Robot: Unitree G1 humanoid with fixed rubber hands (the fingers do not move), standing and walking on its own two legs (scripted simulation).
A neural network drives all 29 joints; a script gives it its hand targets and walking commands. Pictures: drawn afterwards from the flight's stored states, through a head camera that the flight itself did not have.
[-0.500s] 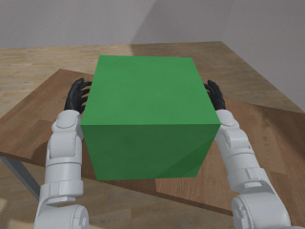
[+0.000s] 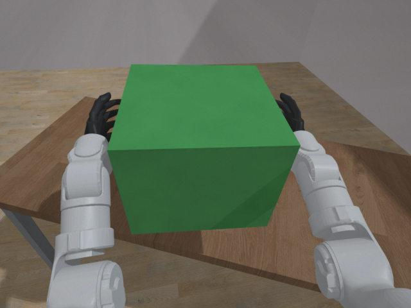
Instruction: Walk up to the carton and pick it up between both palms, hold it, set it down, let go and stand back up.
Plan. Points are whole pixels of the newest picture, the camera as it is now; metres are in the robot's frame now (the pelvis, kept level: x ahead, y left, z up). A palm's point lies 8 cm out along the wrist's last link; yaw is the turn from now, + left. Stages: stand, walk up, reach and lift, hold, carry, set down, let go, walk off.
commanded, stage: hold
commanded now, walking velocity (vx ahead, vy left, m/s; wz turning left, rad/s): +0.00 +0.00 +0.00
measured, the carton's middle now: (198, 144) +0.39 +0.01 +0.14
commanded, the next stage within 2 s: none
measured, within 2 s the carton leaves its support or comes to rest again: neither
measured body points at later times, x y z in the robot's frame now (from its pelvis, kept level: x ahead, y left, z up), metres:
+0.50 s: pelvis +0.01 +0.00 +0.00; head -0.04 +0.02 +0.45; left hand +0.36 +0.19 +0.18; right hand +0.38 -0.17 +0.18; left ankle +0.02 +0.13 -0.75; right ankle -0.01 -0.13 -0.75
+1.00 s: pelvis +0.00 +0.00 +0.00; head -0.05 +0.02 +0.45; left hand +0.38 +0.19 +0.20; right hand +0.38 -0.18 +0.19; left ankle +0.02 +0.13 -0.75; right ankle -0.01 -0.13 -0.75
